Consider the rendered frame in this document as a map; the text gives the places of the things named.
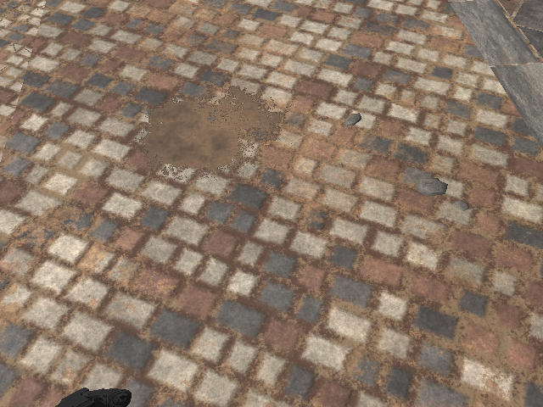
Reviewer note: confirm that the left robot hand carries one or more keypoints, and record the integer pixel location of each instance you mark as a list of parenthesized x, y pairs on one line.
[(113, 397)]

